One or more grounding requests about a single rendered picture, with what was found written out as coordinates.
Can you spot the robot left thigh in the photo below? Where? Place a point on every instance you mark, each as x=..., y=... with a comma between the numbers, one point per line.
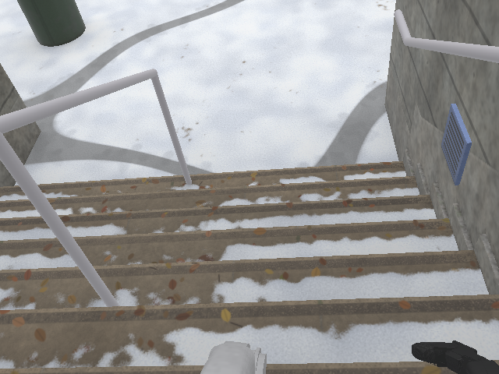
x=235, y=358

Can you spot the right robot hand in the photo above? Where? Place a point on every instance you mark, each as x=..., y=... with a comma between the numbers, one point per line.
x=458, y=357

